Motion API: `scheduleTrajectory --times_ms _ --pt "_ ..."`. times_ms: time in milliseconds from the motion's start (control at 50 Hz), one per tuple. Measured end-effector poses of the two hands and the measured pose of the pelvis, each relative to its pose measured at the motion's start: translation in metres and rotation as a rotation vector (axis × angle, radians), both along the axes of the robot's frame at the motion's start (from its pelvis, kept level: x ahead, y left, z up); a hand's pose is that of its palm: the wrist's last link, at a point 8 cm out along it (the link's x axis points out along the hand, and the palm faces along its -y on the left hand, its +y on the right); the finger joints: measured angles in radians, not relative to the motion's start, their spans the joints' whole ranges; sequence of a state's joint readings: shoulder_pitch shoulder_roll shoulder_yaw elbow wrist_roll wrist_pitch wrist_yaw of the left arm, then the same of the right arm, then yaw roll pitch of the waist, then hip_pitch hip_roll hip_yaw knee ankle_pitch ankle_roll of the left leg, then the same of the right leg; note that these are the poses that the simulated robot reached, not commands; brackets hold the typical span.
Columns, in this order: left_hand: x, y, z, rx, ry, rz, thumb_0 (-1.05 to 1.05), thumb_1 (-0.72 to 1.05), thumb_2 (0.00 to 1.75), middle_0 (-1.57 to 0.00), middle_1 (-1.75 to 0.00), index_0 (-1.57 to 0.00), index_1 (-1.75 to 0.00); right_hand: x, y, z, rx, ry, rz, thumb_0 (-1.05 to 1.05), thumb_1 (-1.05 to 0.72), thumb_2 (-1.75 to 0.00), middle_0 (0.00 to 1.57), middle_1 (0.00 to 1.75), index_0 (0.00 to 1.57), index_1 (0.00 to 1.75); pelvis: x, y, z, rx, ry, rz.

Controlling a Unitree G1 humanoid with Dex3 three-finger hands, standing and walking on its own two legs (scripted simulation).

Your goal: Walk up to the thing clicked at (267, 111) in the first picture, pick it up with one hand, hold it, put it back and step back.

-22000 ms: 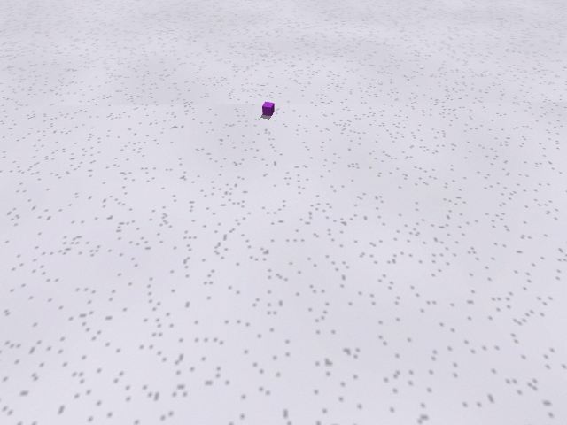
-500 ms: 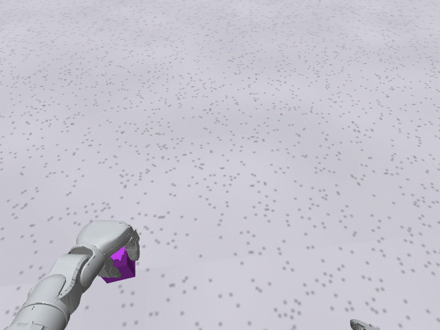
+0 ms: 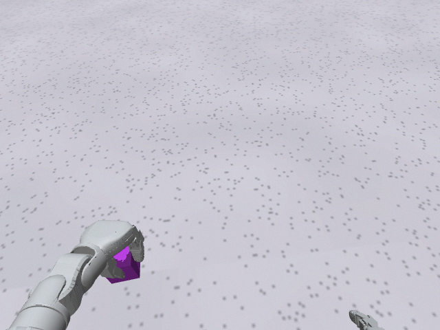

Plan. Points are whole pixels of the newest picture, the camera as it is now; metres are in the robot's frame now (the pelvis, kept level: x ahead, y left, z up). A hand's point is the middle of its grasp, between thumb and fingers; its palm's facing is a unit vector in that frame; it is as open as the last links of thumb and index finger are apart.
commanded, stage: hold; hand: left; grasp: from above
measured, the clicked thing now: (122, 261) +0.31 +0.23 -0.09
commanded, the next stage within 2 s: crouch in 0.98 s
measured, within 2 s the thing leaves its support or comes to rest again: neither
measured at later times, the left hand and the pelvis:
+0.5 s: hand (110, 258) +0.29 +0.22 -0.02, palm faces -0.47 +0.00 -0.88, open 5.9 cm; pelvis +0.00 +0.00 +0.01, yaw +0 degrees
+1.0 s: hand (110, 255) +0.29 +0.22 -0.02, palm faces -0.48 +0.00 -0.87, open 6.0 cm; pelvis +0.00 +0.00 +0.01, yaw +0 degrees
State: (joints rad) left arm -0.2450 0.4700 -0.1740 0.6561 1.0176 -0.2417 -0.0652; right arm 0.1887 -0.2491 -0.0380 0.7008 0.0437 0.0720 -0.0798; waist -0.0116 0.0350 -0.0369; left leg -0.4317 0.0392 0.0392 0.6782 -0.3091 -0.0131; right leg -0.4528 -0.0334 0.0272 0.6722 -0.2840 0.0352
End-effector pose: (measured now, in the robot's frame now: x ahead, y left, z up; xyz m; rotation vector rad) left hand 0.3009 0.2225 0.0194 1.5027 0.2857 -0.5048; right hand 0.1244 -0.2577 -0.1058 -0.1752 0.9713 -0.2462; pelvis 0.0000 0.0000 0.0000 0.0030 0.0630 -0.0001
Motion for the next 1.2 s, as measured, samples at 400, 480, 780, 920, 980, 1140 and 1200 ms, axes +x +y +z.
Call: scheduleTrajectory --times_ms 400,480,780,920,980,1140,1200 --pt "-0.007 0.0 0.015 -0.007 -0.006 -0.014 -0.08 0.34 0.32 -0.72 -0.38 -1.12 -0.47 0.007 0.004 0.007 -0.011 -0.032 0.01 0.01 -0.91 -0.9 0.2 0.3 0.2 0.3 -0.003 0.001 0.006 0.001 -0.033 -0.002" --pt "-0.006 0.0 0.019 -0.008 -0.012 -0.011 -0.07 0.34 0.33 -0.71 -0.38 -1.12 -0.48 0.01 0.006 0.009 -0.011 -0.037 0.011 0.01 -0.91 -0.9 0.2 0.3 0.2 0.3 -0.002 0.001 0.007 0.001 -0.039 -0.003" --pt "-0.007 0.0 0.02 -0.011 0.015 -0.009 -0.06 0.34 0.34 -0.7 -0.4 -1.1 -0.5 0.017 0.008 0.013 -0.014 -0.035 0.013 0.01 -0.9 -0.9 0.2 0.3 0.2 0.3 0.001 0.0 0.011 0.003 -0.047 -0.003" --pt "-0.005 0.0 0.02 -0.013 0.008 -0.018 -0.06 0.33 0.35 -0.7 -0.41 -1.1 -0.51 0.019 0.006 0.012 -0.022 -0.016 0.014 0.01 -0.9 -0.9 0.2 0.3 0.2 0.3 0.002 -0.001 0.012 0.003 -0.045 0.001" --pt "-0.002 0.001 0.021 -0.013 0.001 -0.012 -0.06 0.33 0.35 -0.69 -0.41 -1.09 -0.51 0.019 0.006 0.012 -0.023 -0.012 0.01 0.01 -0.9 -0.9 0.2 0.3 0.2 0.3 0.003 -0.001 0.012 0.003 -0.045 0.001" --pt "0.0 -0.001 0.019 -0.012 0.007 -0.018 -0.06 0.33 0.36 -0.68 -0.43 -1.08 -0.53 0.017 0.005 0.013 -0.021 -0.002 -0.005 0.01 -0.9 -0.9 0.2 0.3 0.2 0.3 0.004 0.0 0.012 0.003 -0.041 -0.001" --pt "-0.002 -0.001 0.015 -0.018 0.01 -0.02 -0.05 0.32 0.39 -0.67 -0.46 -1.06 -0.56 0.016 0.004 0.012 -0.02 0.005 -0.008 0.01 -0.9 -0.9 0.2 0.3 0.2 0.3 0.004 0.0 0.011 0.003 -0.036 -0.001"
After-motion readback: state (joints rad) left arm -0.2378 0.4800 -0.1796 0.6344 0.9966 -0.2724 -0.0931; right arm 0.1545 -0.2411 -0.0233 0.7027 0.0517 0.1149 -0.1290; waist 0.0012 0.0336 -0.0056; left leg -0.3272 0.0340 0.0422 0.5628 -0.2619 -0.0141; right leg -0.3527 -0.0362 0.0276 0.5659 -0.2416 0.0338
